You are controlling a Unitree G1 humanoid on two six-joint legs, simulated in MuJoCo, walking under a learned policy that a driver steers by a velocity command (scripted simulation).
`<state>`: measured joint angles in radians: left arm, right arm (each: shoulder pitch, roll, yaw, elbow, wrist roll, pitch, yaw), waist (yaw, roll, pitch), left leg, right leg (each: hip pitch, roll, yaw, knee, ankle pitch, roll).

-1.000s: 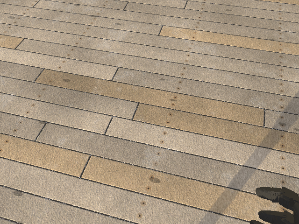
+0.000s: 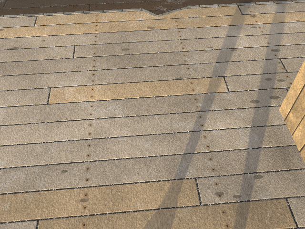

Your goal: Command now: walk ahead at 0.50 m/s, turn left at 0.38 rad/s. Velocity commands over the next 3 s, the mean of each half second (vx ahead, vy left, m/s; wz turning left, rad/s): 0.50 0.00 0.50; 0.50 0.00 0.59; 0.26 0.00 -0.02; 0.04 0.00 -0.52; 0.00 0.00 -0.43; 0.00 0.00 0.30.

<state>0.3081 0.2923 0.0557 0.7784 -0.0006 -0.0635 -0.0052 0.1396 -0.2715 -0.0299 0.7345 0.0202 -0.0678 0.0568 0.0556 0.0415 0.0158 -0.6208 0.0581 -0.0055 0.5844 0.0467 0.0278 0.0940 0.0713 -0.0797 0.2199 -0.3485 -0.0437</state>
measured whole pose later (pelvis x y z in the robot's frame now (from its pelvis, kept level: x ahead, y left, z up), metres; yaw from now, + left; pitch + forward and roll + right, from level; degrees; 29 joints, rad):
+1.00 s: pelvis +0.55 +0.12 +0.00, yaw +35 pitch +2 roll -2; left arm 0.34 0.31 0.08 0.84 -0.02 -0.06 0.00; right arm 0.07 -0.28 -0.05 0.59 0.02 -0.02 0.05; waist 0.10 0.03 0.05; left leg -0.61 0.06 0.02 0.65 -0.08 0.05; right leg 0.09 -0.02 -0.22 0.27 -0.38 0.04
